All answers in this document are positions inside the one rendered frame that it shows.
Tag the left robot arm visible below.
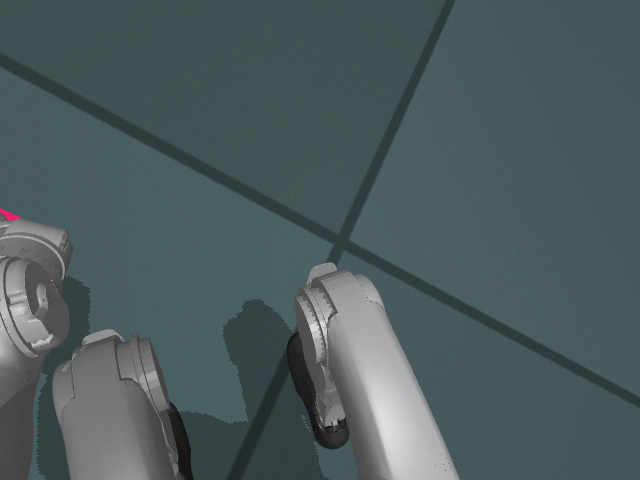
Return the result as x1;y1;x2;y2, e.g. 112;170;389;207
0;218;74;480

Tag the cube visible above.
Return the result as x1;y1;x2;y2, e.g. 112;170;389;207
0;208;21;221

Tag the right robot foot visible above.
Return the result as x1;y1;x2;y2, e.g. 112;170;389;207
287;332;350;449

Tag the left robot foot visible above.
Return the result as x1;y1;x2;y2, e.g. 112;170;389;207
167;402;194;480

